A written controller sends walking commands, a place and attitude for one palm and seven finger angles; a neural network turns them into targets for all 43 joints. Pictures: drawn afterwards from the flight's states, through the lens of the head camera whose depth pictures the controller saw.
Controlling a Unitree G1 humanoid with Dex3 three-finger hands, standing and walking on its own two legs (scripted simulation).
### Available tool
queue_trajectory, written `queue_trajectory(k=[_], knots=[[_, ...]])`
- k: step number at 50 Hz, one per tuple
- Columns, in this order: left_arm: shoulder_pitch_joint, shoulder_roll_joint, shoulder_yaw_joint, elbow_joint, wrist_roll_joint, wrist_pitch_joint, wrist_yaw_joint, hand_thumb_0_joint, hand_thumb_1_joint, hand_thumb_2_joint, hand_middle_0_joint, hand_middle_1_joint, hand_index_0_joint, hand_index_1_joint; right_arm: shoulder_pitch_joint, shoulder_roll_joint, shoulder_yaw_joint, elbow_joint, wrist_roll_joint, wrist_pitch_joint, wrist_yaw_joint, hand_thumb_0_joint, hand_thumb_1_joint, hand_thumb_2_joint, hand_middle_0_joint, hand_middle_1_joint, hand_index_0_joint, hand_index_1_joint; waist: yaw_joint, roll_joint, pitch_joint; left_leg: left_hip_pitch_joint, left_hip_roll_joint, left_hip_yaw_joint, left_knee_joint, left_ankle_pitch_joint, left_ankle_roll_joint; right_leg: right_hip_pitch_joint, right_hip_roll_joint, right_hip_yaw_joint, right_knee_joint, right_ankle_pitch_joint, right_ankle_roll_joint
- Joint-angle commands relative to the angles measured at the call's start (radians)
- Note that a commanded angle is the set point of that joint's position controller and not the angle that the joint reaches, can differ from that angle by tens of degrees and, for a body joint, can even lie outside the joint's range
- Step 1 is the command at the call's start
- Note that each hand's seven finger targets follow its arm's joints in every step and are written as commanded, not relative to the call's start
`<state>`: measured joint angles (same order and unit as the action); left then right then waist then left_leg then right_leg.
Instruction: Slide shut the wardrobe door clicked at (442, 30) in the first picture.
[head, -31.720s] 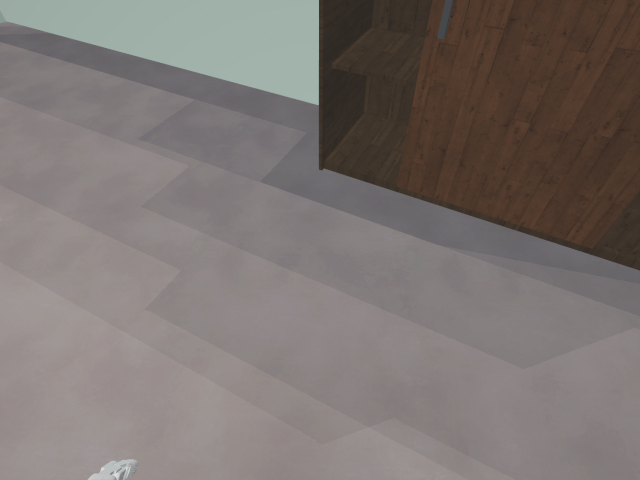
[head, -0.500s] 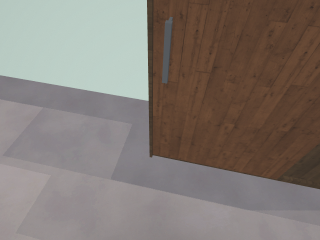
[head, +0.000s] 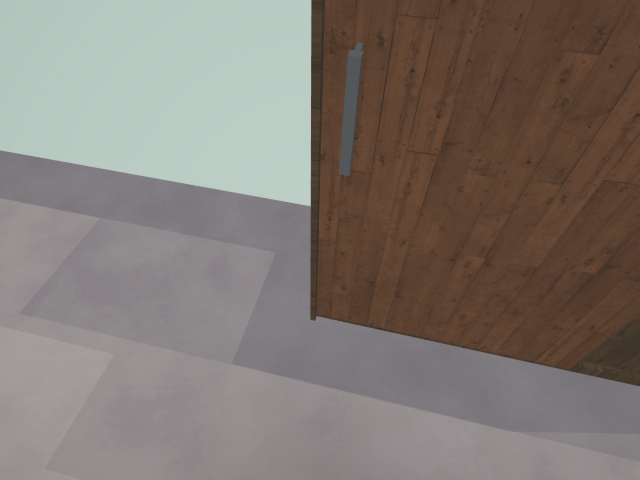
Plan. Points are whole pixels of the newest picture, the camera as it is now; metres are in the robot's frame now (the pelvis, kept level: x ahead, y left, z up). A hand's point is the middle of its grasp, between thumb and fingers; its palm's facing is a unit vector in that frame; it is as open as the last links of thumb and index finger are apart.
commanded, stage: look to check the result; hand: right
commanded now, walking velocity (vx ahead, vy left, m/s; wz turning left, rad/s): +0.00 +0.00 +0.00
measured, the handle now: (351, 114) +0.70 +0.00 +0.08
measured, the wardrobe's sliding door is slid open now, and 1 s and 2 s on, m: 0.00 0.00 0.00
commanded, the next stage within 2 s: stand and wait in 0.40 s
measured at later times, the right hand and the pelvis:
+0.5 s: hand out of the picture +0.11 -0.23 -0.16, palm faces -0.03 +0.95 -0.32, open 7.4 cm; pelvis +0.02 +0.01 +0.00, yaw +0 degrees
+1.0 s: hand out of the picture +0.12 -0.22 -0.16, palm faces -0.03 +0.94 -0.33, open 7.4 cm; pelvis +0.03 +0.02 +0.00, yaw +1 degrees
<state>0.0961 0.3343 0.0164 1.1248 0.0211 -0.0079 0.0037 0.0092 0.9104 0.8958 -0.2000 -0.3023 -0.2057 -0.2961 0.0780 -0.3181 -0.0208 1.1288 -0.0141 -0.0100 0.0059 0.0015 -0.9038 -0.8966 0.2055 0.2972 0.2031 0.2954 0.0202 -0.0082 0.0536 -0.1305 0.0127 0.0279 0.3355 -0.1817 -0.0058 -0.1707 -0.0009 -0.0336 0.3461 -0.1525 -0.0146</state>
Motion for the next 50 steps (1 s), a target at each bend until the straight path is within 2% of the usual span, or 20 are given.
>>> queue_trajectory(k=[1,8,13,18,25,34,38,39,42,48,50], knots=[[-0.036,0.19,0.029,-0.056,-0.004,-0.014,0.012,0.0,0.9,0.9,-0.2,-0.3,-0.2,-0.3,-0.035,-0.203,-0.031,-0.053,0.002,-0.022,-0.012,0.0,-0.9,-0.9,0.2,0.3,0.2,0.3,-0.005,0.0,-0.087,-0.01,0.116,-0.105,-0.074,0.082,0.039,0.073,-0.124,0.124,-0.06,0.107,-0.011],[-0.042,0.201,0.025,-0.055,-0.005,-0.013,0.013,0.0,0.9,0.9,-0.2,-0.3,-0.2,-0.3,-0.036,-0.212,-0.029,-0.046,0.003,-0.023,-0.013,0.0,-0.9,-0.9,0.2,0.3,0.2,0.3,-0.006,0.007,-0.105,0.012,0.118,-0.105,-0.078,0.122,0.039,0.096,-0.128,0.118,-0.059,0.132,-0.01],[-0.045,0.201,0.025,-0.052,-0.006,-0.013,0.014,0.0,0.9,0.9,-0.2,-0.3,-0.2,-0.3,-0.034,-0.212,-0.028,-0.045,0.004,-0.022,-0.015,0.0,-0.9,-0.9,0.2,0.3,0.2,0.3,-0.006,0.015,-0.094,0.012,0.117,-0.102,-0.077,0.141,0.039,0.101,-0.129,0.116,-0.062,0.146,-0.008],[-0.044,0.198,0.024,-0.051,-0.005,-0.013,0.015,0.0,0.9,0.9,-0.2,-0.3,-0.2,-0.3,-0.032,-0.209,-0.03,-0.046,0.004,-0.023,-0.016,0.0,-0.9,-0.9,0.2,0.3,0.2,0.3,-0.007,0.002,-0.107,0.029,0.119,-0.103,-0.076,0.162,0.039,0.109,-0.131,0.11,-0.061,0.159,-0.007],[-0.042,0.189,0.025,-0.052,-0.005,-0.015,0.018,0.0,0.9,0.9,-0.2,-0.3,-0.2,-0.3,-0.025,-0.205,-0.032,-0.049,0.004,-0.026,-0.02,0.0,-0.9,-0.9,0.2,0.3,0.2,0.3,-0.006,0.007,-0.116,0.043,0.121,-0.098,-0.066,0.241,0.04,0.129,-0.134,0.103,-0.051,0.217,-0.006],[-0.039,0.186,0.024,-0.052,-0.007,-0.013,0.018,0.0,0.9,0.9,-0.2,-0.3,-0.2,-0.3,-0.023,-0.204,-0.035,-0.053,0.003,-0.026,-0.02,0.0,-0.9,-0.9,0.2,0.3,0.2,0.3,-0.009,0.012,-0.089,0.041,0.117,-0.101,-0.083,0.214,0.04,0.118,-0.132,0.101,-0.061,0.187,-0.004],[-0.036,0.188,0.025,-0.052,-0.005,-0.015,0.019,0.0,0.9,0.9,-0.2,-0.3,-0.2,-0.3,-0.025,-0.202,-0.035,-0.054,0.004,-0.028,-0.02,0.0,-0.9,-0.9,0.2,0.3,0.2,0.3,-0.006,0.001,-0.106,0.052,0.12,-0.107,-0.08,0.237,0.042,0.128,-0.133,0.099,-0.06,0.197,-0.003],[-0.033,0.186,0.024,-0.054,-0.007,-0.014,0.019,0.0,0.9,0.9,-0.2,-0.3,-0.2,-0.3,-0.021,-0.205,-0.035,-0.057,0.004,-0.028,-0.02,0.0,-0.9,-0.9,0.2,0.3,0.2,0.3,-0.008,0.017,-0.113,0.057,0.118,-0.1,-0.08,0.24,0.041,0.131,-0.134,0.099,-0.057,0.201,-0.004],[-0.034,0.19,0.025,-0.052,-0.005,-0.015,0.02,0.0,0.9,0.9,-0.2,-0.3,-0.2,-0.3,-0.026,-0.203,-0.035,-0.055,0.005,-0.026,-0.019,0.0,-0.9,-0.9,0.2,0.3,0.2,0.3,-0.008,0.0,-0.099,0.051,0.119,-0.104,-0.08,0.232,0.042,0.126,-0.134,0.099,-0.063,0.199,-0.003],[-0.032,0.193,0.024,-0.052,-0.006,-0.015,0.021,0.0,0.9,0.9,-0.2,-0.3,-0.2,-0.3,-0.024,-0.207,-0.033,-0.052,0.005,-0.027,-0.019,0.0,-0.9,-0.9,0.2,0.3,0.2,0.3,-0.006,0.014,-0.103,0.052,0.12,-0.102,-0.083,0.244,0.042,0.137,-0.135,0.098,-0.062,0.205,-0.003],[-0.032,0.189,0.024,-0.05,-0.007,-0.013,0.02,0.0,0.9,0.9,-0.2,-0.3,-0.2,-0.3,-0.024,-0.207,-0.034,-0.051,0.005,-0.026,-0.019,0.0,-0.9,-0.9,0.2,0.3,0.2,0.3,-0.006,0.013,-0.078,0.038,0.118,-0.105,-0.091,0.228,0.041,0.129,-0.135,0.094,-0.065,0.184,-0.003]])
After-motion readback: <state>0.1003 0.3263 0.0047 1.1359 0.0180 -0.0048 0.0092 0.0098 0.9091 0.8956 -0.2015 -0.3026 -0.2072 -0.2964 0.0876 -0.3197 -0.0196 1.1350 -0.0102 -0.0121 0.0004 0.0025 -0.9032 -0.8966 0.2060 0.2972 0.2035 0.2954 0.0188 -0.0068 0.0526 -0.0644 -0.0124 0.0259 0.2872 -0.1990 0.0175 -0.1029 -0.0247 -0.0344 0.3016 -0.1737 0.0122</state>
